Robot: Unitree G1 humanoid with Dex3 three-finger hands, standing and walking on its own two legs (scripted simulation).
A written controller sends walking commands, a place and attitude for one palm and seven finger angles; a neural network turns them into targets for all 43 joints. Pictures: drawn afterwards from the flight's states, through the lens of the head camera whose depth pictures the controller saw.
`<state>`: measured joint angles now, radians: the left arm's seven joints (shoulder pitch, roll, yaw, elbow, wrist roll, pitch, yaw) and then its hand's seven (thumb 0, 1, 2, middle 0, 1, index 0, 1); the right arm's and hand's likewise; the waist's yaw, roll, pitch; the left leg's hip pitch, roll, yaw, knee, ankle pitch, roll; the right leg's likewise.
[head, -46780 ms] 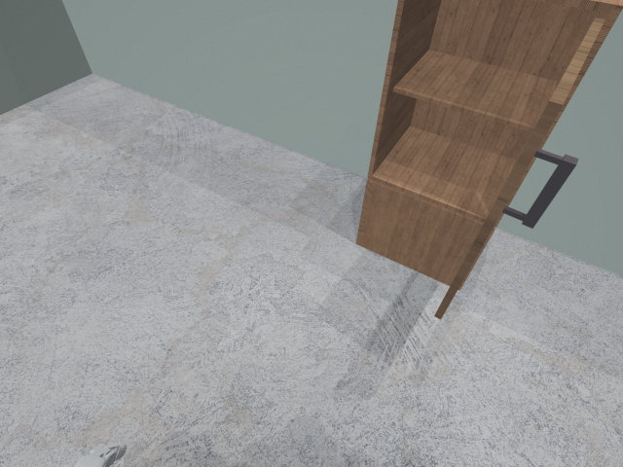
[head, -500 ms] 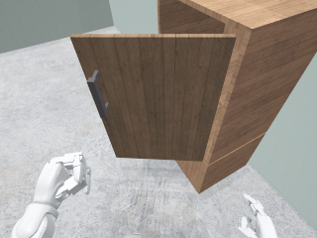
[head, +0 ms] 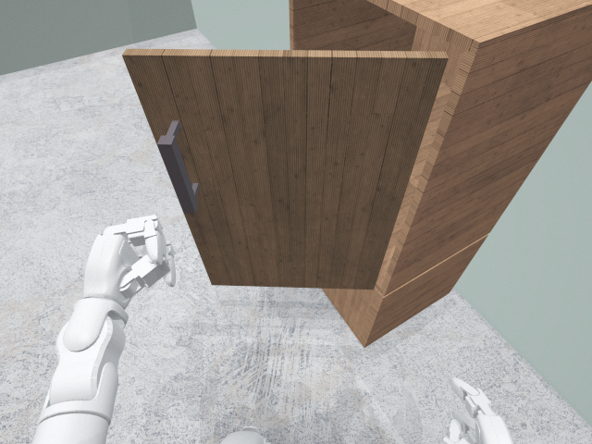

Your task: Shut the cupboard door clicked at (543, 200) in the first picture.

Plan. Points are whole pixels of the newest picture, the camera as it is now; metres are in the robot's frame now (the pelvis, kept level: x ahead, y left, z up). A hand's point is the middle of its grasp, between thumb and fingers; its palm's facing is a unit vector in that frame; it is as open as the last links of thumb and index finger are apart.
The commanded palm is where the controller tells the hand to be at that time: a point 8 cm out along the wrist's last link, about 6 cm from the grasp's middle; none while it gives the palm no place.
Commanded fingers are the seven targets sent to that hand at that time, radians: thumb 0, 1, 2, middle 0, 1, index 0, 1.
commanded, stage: bring the fist close to the handle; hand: left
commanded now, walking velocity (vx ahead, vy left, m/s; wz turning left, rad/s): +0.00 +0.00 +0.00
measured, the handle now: (182, 169) +0.49 +0.21 +0.09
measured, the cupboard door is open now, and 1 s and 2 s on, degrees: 57 57 43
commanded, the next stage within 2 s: push the door shut along its arc in 0.88 s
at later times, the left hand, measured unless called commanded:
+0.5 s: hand (185, 214) +0.40 +0.18 +0.10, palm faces +0.01 -1.00 -0.02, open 3.2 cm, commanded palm +0.37 +0.23 +0.09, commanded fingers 0.00 0.90 0.90 -1.30 -1.50 -1.30 -1.50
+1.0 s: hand (187, 210) +0.40 +0.18 +0.10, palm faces +0.02 -1.00 -0.01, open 3.1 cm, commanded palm +0.37 +0.23 +0.09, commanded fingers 0.00 0.90 0.90 -1.30 -1.50 -1.30 -1.50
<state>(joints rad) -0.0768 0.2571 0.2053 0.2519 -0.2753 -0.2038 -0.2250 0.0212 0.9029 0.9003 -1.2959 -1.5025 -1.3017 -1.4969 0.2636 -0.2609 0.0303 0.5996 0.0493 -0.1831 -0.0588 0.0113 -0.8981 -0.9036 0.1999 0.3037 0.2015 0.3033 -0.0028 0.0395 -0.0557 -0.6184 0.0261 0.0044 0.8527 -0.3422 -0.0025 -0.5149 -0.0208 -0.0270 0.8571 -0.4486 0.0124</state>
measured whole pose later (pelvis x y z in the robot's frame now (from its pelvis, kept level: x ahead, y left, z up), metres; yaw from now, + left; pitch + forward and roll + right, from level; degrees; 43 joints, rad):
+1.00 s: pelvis +0.00 -0.01 +0.00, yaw -1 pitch +9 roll -1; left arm -0.47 0.32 0.28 0.73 -0.22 -0.29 -0.23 0.02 0.90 0.90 -1.30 -1.50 -1.30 -1.50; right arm 0.30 -0.27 0.01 0.64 0.05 -0.06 -0.04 0.01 -0.90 -0.90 0.20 0.30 0.20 0.30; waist -0.04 0.03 -0.07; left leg -0.68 0.05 0.01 0.86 -0.34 -0.01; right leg -0.58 0.00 -0.02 0.87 -0.44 0.00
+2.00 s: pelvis -0.01 +0.01 -0.03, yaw -2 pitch +19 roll -3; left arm -1.07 0.53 0.29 1.24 -0.13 -0.28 -0.41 0.02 0.90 0.90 -1.30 -1.50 -1.30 -1.50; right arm 0.38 -0.29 0.02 0.68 0.03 -0.06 -0.02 0.00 -0.90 -0.90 0.20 0.30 0.20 0.30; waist -0.18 0.05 -0.09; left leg -0.99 0.06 -0.01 1.04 -0.38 0.01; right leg -0.87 0.01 -0.03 1.00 -0.46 0.02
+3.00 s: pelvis -0.01 +0.01 -0.06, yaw -3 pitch +27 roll -6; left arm -1.50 0.66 0.23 1.39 -0.03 -0.13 -0.45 0.00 0.98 0.99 -1.29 -1.50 -1.30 -1.50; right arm 0.39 -0.28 0.05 0.72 -0.02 -0.11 -0.03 0.00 -0.90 -0.90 0.20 0.30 0.20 0.30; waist -0.28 0.07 -0.07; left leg -1.25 0.07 -0.05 1.19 -0.43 0.01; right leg -1.10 0.03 -0.05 1.13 -0.50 0.02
